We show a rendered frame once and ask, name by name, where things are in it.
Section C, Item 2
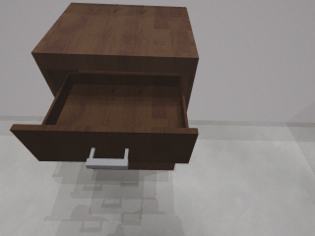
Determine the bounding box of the cabinet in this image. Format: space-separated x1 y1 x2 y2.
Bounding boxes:
31 2 199 171

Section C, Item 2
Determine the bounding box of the drawer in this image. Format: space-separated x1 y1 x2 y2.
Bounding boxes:
10 72 199 164

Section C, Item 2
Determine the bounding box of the handle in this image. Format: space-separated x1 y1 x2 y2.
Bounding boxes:
86 147 129 169

